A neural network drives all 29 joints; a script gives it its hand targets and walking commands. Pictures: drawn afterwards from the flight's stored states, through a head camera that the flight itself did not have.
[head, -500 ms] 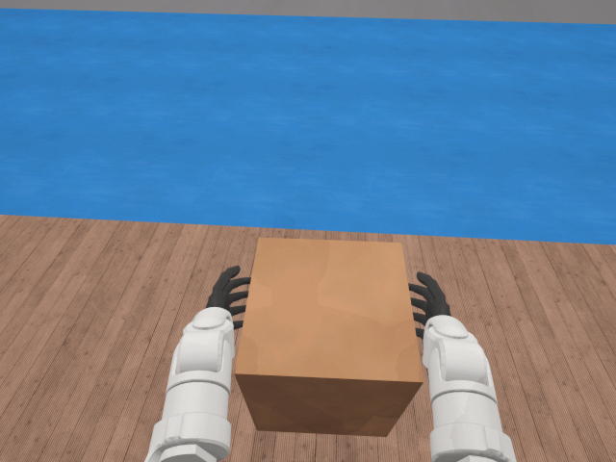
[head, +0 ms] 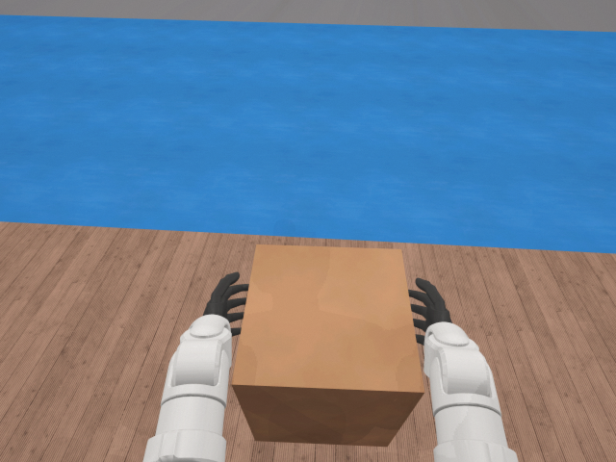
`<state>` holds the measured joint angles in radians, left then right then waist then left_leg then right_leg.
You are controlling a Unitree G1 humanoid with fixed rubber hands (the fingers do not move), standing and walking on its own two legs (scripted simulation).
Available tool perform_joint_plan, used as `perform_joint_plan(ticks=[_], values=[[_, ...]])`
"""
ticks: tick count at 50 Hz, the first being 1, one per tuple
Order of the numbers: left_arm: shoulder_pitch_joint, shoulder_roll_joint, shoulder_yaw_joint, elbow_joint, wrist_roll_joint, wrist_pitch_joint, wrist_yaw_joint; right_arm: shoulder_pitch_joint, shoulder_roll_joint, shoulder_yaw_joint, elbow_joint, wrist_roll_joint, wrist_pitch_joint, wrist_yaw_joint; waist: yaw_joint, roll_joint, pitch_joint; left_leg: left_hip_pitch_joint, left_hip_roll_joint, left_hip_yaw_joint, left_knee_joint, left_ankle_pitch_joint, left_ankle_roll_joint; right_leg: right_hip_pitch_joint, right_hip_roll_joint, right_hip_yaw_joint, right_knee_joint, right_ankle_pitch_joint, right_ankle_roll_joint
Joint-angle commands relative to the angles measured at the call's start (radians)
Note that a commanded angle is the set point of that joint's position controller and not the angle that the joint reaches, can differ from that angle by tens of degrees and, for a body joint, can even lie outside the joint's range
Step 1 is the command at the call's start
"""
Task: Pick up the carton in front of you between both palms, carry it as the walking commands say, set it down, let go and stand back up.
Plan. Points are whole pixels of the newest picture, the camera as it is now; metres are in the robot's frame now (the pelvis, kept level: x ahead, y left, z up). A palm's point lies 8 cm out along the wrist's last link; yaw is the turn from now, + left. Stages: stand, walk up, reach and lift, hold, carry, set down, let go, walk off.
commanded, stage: reach and lift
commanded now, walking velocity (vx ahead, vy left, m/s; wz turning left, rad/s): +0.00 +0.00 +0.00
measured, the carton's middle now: (324, 349) +0.30 +0.00 -0.04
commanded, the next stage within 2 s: hold in 0.18 s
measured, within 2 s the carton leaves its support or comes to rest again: neither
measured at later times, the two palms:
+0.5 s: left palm (212, 328) +0.28 +0.15 +0.05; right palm (442, 336) +0.27 -0.15 +0.05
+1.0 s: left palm (213, 324) +0.28 +0.15 +0.05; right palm (442, 331) +0.28 -0.15 +0.05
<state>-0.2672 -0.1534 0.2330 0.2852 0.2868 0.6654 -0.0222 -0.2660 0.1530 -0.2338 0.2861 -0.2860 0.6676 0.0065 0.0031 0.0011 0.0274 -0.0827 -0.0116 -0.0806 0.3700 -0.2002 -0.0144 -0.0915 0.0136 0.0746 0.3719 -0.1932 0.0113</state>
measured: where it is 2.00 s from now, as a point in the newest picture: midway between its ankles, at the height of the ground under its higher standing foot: outside the picture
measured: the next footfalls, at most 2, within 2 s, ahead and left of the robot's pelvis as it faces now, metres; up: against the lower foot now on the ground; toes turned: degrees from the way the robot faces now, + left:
none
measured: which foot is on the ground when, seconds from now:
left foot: down 0.00-1.00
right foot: down 0.00-1.00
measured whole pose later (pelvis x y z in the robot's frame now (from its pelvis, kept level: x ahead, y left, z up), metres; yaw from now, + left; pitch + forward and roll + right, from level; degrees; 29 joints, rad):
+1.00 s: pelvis -0.01 +0.00 +0.00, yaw +0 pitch -8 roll +0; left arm -0.27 -0.15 0.22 0.22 0.28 0.76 -0.02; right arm -0.27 0.15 -0.23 0.22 -0.28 0.76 0.01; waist 0.00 0.00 0.04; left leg -0.03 -0.01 -0.08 0.36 -0.19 -0.01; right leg -0.04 0.01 0.08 0.36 -0.18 0.01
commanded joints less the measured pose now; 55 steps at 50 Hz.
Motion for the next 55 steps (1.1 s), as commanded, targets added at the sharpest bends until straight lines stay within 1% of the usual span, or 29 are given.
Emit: perform_joint_plan(ticks=[1, 9, 13, 14, 15, 17, 19, 21, 26, 33, 41, 55], values=[[-0.428, -0.921, -0.522, -0.047, -0.231, -0.025, -0.218, -0.432, 0.93, 0.53, -0.053, 0.238, -0.027, 0.229, 0.0, -0.003, -0.272, 0.067, -0.093, 0.009, -0.037, 0.244, 0.006, 0.091, 0.086, -0.003, -0.038, 0.249, 0.001], [-0.425, -0.917, -0.536, -0.077, -0.242, -0.005, -0.214, -0.432, 0.917, 0.543, -0.087, 0.247, -0.008, 0.227, -0.002, -0.001, -0.257, 0.073, -0.09, 0.007, -0.046, 0.231, 0.005, 0.094, 0.086, -0.005, -0.044, 0.228, 0.001], [-0.407, -0.922, -0.6, -0.16, -0.281, 0.02, -0.205, -0.42, 0.917, 0.608, -0.171, 0.284, 0.017, 0.224, -0.002, 0.003, -0.302, 0.115, -0.089, 0.0, -0.053, 0.301, -0.001, 0.127, 0.088, -0.002, -0.051, 0.285, 0.004], [-0.396, -0.913, -0.602, -0.172, -0.282, 0.032, -0.201, -0.411, 0.907, 0.609, -0.183, 0.286, 0.029, 0.221, -0.001, 0.003, -0.296, 0.12, -0.088, 0.0, -0.058, 0.306, -0.002, 0.13, 0.087, -0.002, -0.056, 0.287, 0.003], [-0.384, -0.901, -0.594, -0.175, -0.278, 0.044, -0.197, -0.399, 0.894, 0.601, -0.184, 0.282, 0.041, 0.218, -0.001, 0.003, -0.275, 0.116, -0.087, 0.0, -0.064, 0.292, -0.002, 0.127, 0.087, -0.002, -0.062, 0.272, 0.002], [-0.371, -0.875, -0.565, -0.157, -0.26, 0.064, -0.193, -0.384, 0.865, 0.569, -0.165, 0.264, 0.06, 0.215, -0.002, 0.001, -0.21, 0.093, -0.086, 0.006, -0.075, 0.222, 0.001, 0.106, 0.086, -0.005, -0.073, 0.204, -0.002], [-0.381, -0.861, -0.54, -0.131, -0.245, 0.073, -0.195, -0.394, 0.85, 0.542, -0.139, 0.249, 0.068, 0.217, -0.003, 0.001, -0.157, 0.067, -0.084, 0.012, -0.082, 0.141, 0.005, 0.081, 0.084, -0.009, -0.079, 0.129, -0.006], [-0.41, -0.867, -0.537, -0.124, -0.246, 0.072, -0.199, -0.424, 0.857, 0.539, -0.132, 0.248, 0.067, 0.221, -0.003, 0.003, -0.15, 0.057, -0.083, 0.014, -0.081, 0.102, 0.007, 0.071, 0.082, -0.012, -0.078, 0.092, -0.007], [-0.482, -0.895, -0.548, -0.125, -0.257, 0.062, -0.206, -0.498, 0.885, 0.555, -0.133, 0.259, 0.057, 0.229, -0.001, 0.002, -0.193, 0.06, -0.082, 0.014, -0.067, 0.084, 0.008, 0.072, 0.081, -0.014, -0.064, 0.076, -0.008], [-0.514, -0.9, -0.535, -0.084, -0.247, 0.058, -0.21, -0.53, 0.893, 0.543, -0.094, 0.25, 0.054, 0.231, -0.001, 0.001, -0.196, 0.047, -0.081, 0.017, -0.064, 0.041, 0.01, 0.067, 0.079, -0.017, -0.06, 0.04, -0.009], [-0.51, -0.901, -0.528, -0.073, -0.243, 0.057, -0.214, -0.524, 0.903, 0.538, -0.084, 0.25, 0.056, 0.232, -0.001, -0.002, -0.208, 0.055, -0.082, 0.018, -0.065, 0.078, 0.008, 0.083, 0.079, -0.016, -0.062, 0.079, -0.006], [-0.438, -0.885, -0.546, -0.131, -0.255, 0.065, -0.209, -0.448, 0.892, 0.554, -0.137, 0.264, 0.064, 0.223, 0.0, -0.002, -0.22, 0.083, -0.087, 0.015, -0.067, 0.179, 0.005, 0.111, 0.081, -0.009, -0.067, 0.181, 0.0]])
